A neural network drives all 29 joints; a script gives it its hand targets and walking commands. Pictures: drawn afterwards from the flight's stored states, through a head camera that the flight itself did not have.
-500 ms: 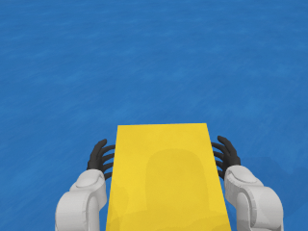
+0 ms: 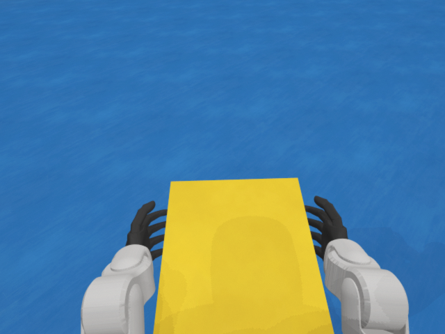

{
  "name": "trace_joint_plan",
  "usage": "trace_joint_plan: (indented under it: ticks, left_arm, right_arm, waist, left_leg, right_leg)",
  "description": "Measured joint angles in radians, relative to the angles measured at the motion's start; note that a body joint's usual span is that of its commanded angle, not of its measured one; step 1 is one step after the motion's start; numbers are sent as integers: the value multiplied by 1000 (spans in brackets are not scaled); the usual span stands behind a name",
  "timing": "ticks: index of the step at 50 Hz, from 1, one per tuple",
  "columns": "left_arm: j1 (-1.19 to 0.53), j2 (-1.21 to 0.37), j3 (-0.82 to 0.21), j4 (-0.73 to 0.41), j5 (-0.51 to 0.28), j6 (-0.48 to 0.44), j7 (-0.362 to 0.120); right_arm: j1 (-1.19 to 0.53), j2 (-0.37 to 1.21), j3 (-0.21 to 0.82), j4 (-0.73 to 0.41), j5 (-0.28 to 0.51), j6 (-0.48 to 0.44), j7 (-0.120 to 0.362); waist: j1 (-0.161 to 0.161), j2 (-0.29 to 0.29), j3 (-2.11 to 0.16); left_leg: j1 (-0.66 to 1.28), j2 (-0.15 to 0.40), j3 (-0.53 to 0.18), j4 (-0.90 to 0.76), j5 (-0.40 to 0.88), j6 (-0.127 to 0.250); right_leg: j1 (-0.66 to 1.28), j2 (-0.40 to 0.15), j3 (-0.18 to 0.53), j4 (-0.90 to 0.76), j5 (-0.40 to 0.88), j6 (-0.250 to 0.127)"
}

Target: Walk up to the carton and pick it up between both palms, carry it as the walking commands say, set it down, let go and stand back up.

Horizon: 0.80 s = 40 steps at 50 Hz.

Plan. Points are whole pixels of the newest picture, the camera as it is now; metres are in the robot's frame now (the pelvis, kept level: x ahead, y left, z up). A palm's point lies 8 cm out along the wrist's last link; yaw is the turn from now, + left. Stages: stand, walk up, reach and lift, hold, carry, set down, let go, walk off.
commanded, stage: carry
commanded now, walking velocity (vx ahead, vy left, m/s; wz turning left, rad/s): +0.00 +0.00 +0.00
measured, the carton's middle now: (236, 272) +0.24 +0.00 +0.02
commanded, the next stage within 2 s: hold in 0.52 s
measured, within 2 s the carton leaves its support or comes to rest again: neither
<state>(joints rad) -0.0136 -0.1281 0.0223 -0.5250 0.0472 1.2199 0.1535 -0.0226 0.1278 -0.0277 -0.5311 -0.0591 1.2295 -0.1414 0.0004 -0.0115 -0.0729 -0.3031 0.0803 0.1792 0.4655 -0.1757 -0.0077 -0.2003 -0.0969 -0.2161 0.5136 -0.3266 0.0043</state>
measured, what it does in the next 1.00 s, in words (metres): stands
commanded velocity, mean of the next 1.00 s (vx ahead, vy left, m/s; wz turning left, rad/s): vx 0.00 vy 0.00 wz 0.00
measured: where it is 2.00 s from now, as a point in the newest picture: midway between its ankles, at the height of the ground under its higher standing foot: outside the picture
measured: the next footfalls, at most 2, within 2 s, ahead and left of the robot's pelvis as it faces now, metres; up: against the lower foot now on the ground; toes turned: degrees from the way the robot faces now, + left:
none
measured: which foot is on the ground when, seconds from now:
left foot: down 0.00-1.00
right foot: down 0.00-1.00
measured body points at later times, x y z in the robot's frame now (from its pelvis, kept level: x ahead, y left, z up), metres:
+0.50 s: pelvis +0.00 +0.00 +0.00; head -0.02 +0.00 +0.45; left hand +0.25 +0.14 +0.09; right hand +0.25 -0.15 +0.10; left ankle +0.04 +0.13 -0.74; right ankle -0.04 -0.10 -0.74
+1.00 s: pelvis -0.03 +0.02 +0.00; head -0.07 +0.03 +0.45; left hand +0.26 +0.15 +0.04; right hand +0.24 -0.14 +0.04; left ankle +0.05 +0.13 -0.74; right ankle -0.03 -0.11 -0.74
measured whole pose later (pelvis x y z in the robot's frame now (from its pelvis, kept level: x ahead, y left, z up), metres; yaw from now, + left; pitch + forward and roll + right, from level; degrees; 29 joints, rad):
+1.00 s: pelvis -0.03 +0.02 +0.00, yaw -5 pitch -8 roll +0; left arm -0.11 -0.10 0.09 0.06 0.12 0.77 0.12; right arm -0.11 0.12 -0.07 0.13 -0.10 0.70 -0.09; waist 0.01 -0.04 0.04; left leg -0.14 -0.02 -0.01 0.43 -0.15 0.00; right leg -0.06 0.00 0.04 0.47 -0.27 0.01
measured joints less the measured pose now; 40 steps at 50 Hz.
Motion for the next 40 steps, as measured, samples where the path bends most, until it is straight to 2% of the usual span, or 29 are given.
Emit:
trace_joint_plan:
  ticks: [26, 27, 29, 30, 32, 35, 40]
  left_arm:
    - [10, 0, -1, -10, -4, 5, 3]
    - [1, 0, -4, 24, 31, -34, -12]
    - [-47, 17, 28, 264, 80, -180, -40]
    - [-60, 38, 23, 375, 86, -252, -51]
    - [-52, 58, 4, 495, 97, -370, -55]
    - [22, 55, -29, 480, 79, -454, -49]
    - [63, 14, -24, 443, 57, -495, -24]
  right_arm:
    - [4, 0, 1, -7, 8, 7, -4]
    - [-9, 0, 6, 33, -25, -32, 15]
    - [-73, -10, -21, 290, -61, -185, 43]
    - [-91, -19, -16, 416, -65, -262, 51]
    - [-61, -27, 18, 533, -74, -395, 47]
    - [62, -70, 74, 500, -33, -505, 20]
    - [108, -88, 63, 474, 18, -562, 19]
  waist:
    - [-7, 3, -6]
    - [-7, 5, 35]
    - [-11, 11, 113]
    - [-15, 13, 128]
    - [-23, 7, 139]
    - [-18, -8, 110]
    - [0, -29, 77]
  left_leg:
    - [-2, 4, -9, 3, 2, -4]
    - [30, -9, -32, -3, -3, 0]
    - [91, -54, -114, -23, 5, 17]
    - [101, -63, -137, -36, 20, 19]
    - [100, -62, -146, -64, 35, 12]
    - [78, -68, -196, -98, 55, -4]
    - [91, -79, -193, -87, 43, -4]
  right_leg:
    - [2, 2, -8, 3, -3, -4]
    - [35, 17, 11, -8, 5, -13]
    - [96, 59, 82, -41, 21, -27]
    - [102, 72, 108, -56, 38, -19]
    - [97, 84, 127, -87, 60, -19]
    - [68, 102, 190, -118, 87, -12]
    - [68, 99, 230, -91, 70, -8]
